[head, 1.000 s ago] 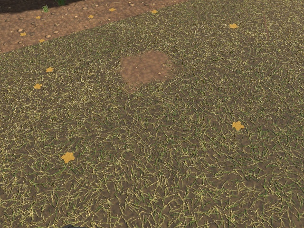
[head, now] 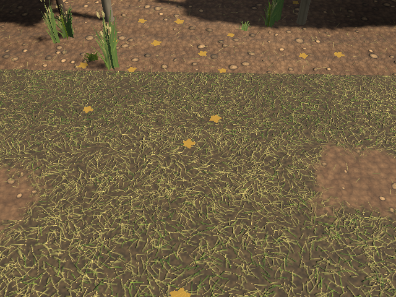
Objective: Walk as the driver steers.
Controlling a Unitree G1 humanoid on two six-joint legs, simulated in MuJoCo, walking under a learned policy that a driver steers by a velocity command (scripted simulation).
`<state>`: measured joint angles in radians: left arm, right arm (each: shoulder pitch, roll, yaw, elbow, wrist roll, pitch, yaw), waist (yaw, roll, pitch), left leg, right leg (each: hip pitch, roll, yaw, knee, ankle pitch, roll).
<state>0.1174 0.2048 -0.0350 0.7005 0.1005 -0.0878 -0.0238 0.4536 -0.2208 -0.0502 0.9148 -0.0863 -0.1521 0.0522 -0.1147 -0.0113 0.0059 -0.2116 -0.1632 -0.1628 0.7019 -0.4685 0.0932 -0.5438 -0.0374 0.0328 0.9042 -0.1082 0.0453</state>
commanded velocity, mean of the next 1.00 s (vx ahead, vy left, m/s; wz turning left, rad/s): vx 0.45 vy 0.00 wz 0.10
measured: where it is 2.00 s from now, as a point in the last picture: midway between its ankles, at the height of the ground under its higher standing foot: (214, 275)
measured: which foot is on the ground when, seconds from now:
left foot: down 0.00-0.20, up 0.22-0.78, down 0.80-1.00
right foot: up 0.00-0.18, down 0.20-0.82, up 0.84-1.00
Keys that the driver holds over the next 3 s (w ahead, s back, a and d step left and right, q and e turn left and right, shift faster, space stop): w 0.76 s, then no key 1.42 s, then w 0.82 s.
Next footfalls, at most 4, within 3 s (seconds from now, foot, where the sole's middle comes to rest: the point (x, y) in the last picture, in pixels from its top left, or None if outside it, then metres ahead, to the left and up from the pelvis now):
0.20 right None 0.29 -0.18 -0.91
0.80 left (185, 280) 0.64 0.01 -0.91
1.14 right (238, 252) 0.73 -0.21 -0.91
3.00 left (166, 200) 1.13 0.07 -1.07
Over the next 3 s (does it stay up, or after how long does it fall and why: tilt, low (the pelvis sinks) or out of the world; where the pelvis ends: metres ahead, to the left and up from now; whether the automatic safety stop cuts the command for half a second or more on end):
stays up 0.99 -0.05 -0.27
